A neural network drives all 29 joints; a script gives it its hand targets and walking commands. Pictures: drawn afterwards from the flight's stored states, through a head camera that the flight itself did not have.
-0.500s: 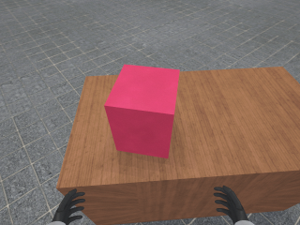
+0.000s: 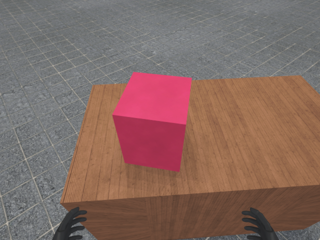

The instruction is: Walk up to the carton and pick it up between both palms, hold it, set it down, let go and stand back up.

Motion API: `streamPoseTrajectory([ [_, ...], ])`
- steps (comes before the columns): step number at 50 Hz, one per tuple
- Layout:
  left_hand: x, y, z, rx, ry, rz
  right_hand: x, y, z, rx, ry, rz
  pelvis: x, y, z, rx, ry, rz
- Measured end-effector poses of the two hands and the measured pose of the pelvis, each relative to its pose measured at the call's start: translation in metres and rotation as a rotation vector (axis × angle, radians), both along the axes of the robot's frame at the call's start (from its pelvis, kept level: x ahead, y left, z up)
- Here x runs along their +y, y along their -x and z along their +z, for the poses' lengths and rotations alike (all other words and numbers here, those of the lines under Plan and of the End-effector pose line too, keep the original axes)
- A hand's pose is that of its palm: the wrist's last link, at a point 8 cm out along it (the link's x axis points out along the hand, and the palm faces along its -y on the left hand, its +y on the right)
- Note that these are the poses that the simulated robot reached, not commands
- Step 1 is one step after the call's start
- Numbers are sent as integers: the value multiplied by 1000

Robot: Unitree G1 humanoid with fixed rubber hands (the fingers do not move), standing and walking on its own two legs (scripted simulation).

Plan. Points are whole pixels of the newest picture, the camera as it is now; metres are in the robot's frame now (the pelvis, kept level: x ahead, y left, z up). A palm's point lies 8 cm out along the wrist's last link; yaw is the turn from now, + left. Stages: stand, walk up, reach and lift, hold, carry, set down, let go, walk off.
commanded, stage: stand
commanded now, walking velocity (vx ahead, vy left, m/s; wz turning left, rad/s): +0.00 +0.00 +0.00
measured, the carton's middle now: (156, 122) +0.49 +0.05 -0.02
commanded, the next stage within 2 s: none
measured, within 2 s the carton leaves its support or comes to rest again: neither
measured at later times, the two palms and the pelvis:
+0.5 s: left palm out of the picture +0.12 +0.27 -0.09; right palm out of the picture +0.16 -0.27 -0.08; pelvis +0.01 +0.00 +0.00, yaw +0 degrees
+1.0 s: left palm out of the picture +0.10 +0.28 -0.10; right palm out of the picture +0.15 -0.27 -0.08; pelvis +0.00 +0.00 +0.00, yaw +0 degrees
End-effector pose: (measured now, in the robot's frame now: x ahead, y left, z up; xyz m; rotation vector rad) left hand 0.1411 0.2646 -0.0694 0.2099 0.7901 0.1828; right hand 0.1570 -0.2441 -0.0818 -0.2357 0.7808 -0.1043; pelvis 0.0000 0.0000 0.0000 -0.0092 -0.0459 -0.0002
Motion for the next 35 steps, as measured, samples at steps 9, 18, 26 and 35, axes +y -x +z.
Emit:
streamPoseTrajectory([
  [9, 4, 10, -9, 41, -19, 7, -24, 2, 3, 35, 58, -3, -2, -3, 0, 4, -3, 0],
  [18, 5, 18, -16, 85, -19, 17, -25, 2, 1, 50, 57, -6, -2, -5, 0, 8, -3, 0],
  [26, 7, 24, -20, 113, -19, 23, -27, 0, 1, 52, 60, -5, -3, -6, 0, 10, -4, 0],
  [35, 10, 31, -24, 139, -24, 35, -28, 0, 2, 48, 62, -7, -3, -6, 0, 10, -4, 0],
])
